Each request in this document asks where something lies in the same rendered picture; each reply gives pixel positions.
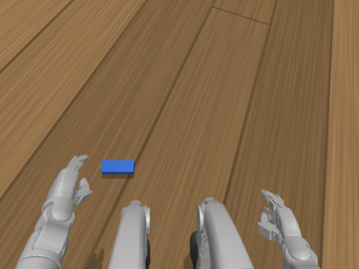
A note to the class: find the right robot arm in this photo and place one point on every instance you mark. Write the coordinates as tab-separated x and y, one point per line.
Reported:
297	254

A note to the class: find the right robot hand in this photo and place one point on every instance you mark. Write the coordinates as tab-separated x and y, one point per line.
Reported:
283	222

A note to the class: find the small box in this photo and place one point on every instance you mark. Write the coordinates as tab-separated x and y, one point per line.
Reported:
118	167

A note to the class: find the left robot hand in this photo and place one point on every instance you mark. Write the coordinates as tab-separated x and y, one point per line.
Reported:
65	182

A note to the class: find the left robot arm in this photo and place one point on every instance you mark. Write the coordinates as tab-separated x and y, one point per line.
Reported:
47	245

